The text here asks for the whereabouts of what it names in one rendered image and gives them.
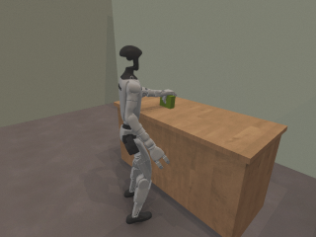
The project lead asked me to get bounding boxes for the right robot shin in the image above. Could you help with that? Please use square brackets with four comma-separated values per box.
[132, 179, 152, 218]

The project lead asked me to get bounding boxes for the robot left upper arm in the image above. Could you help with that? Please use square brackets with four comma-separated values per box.
[141, 87, 147, 98]

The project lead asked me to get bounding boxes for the left robot hand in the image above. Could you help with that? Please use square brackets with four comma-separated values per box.
[162, 89, 177, 104]

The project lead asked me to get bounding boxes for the robot left forearm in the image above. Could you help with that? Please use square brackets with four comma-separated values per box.
[145, 88, 166, 98]

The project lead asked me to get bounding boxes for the robot right upper arm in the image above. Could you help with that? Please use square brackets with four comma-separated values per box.
[124, 80, 141, 124]

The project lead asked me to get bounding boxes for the sponge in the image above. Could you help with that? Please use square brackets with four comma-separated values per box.
[159, 95, 176, 110]

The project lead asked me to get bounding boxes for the left robot thigh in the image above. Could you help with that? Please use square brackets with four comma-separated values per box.
[132, 136, 143, 169]

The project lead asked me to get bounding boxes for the right robot hand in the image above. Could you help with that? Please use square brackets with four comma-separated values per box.
[149, 146, 170, 169]

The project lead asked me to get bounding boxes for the robot right forearm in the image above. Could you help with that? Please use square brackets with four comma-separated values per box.
[127, 115, 156, 151]

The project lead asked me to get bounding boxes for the table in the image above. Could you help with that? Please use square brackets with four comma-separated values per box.
[114, 96, 287, 237]

